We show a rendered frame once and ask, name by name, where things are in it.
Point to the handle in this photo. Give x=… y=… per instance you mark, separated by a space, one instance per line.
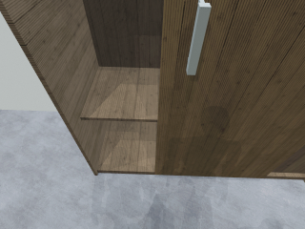
x=199 y=30

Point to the wardrobe door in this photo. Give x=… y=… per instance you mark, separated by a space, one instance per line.
x=243 y=112
x=294 y=164

